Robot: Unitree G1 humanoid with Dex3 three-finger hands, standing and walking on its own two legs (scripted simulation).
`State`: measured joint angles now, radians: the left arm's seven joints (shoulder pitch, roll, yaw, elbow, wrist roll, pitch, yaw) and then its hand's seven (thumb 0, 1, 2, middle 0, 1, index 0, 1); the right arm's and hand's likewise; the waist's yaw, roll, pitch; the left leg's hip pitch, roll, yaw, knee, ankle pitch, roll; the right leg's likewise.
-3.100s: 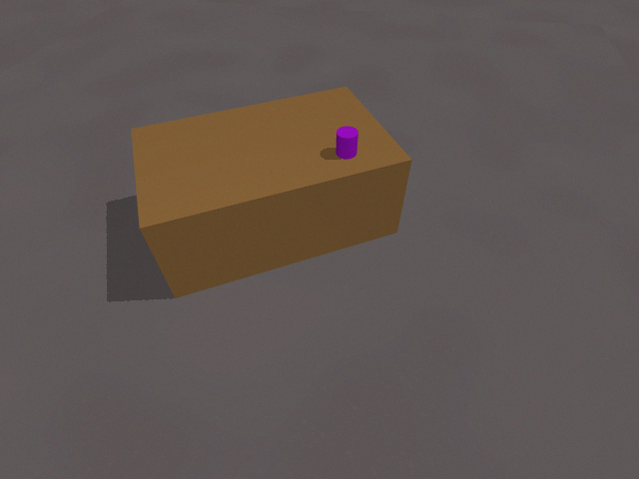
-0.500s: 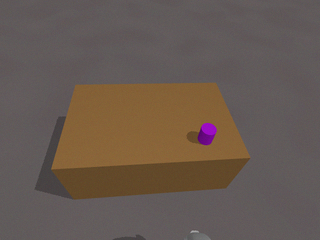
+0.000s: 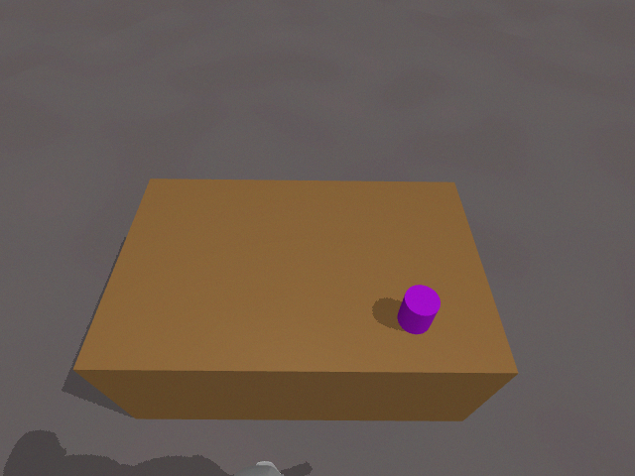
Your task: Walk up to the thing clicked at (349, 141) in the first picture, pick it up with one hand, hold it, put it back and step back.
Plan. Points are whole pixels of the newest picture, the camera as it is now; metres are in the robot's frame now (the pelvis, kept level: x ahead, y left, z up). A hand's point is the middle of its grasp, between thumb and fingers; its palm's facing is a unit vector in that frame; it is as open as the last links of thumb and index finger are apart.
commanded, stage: walk up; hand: right
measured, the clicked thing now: (418, 309) +0.52 -0.20 -0.31
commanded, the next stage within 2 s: stand in 1.32 s
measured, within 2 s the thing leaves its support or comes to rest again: neither
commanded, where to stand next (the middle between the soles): +0.08 +0.00 m, yaw +1 degrees
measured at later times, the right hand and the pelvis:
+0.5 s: hand out of the picture +0.13 -0.27 -0.14, palm faces -0.03 +0.94 -0.33, open 7.4 cm; pelvis +0.03 -0.02 +0.02, yaw +1 degrees
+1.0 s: hand out of the picture +0.13 -0.26 -0.12, palm faces -0.04 +0.94 -0.34, open 7.4 cm; pelvis +0.04 +0.00 +0.03, yaw +2 degrees
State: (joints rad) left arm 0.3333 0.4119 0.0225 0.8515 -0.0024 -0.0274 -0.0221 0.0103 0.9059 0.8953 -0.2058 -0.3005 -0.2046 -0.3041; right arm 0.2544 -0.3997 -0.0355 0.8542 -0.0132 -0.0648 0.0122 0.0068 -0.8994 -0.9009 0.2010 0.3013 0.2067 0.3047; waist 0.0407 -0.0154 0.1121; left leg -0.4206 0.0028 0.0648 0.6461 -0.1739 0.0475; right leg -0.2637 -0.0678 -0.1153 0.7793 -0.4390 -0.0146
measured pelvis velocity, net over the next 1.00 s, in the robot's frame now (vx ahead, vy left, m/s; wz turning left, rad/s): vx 0.04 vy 0.00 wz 0.03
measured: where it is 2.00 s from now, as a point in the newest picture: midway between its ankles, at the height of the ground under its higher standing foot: outside the picture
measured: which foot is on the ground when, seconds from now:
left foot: down 0.00-1.00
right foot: down 0.00-1.00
